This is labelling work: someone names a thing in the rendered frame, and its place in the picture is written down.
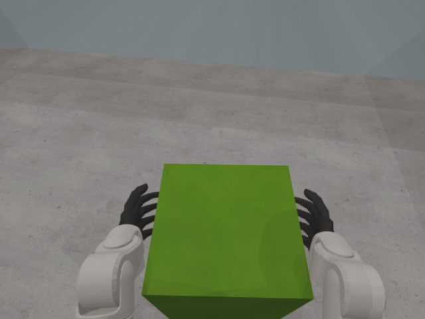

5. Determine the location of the robot left hand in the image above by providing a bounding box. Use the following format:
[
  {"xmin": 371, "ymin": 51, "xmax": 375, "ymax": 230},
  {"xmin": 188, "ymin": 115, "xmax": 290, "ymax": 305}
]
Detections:
[{"xmin": 119, "ymin": 183, "xmax": 159, "ymax": 240}]

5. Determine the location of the robot left forearm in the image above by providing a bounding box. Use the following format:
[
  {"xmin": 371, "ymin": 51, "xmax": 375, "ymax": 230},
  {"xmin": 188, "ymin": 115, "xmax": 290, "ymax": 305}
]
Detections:
[{"xmin": 75, "ymin": 224, "xmax": 145, "ymax": 319}]

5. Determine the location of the robot right hand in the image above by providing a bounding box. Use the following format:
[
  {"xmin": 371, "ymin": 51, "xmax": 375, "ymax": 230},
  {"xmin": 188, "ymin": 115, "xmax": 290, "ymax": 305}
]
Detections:
[{"xmin": 294, "ymin": 189, "xmax": 334, "ymax": 250}]

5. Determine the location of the robot right forearm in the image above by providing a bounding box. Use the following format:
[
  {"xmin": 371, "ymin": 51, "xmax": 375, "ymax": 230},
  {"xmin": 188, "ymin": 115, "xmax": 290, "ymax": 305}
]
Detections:
[{"xmin": 309, "ymin": 231, "xmax": 386, "ymax": 319}]

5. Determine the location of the carton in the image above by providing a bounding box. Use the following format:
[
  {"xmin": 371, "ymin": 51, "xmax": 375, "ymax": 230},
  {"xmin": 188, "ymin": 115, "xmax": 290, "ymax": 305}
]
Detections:
[{"xmin": 141, "ymin": 163, "xmax": 314, "ymax": 319}]

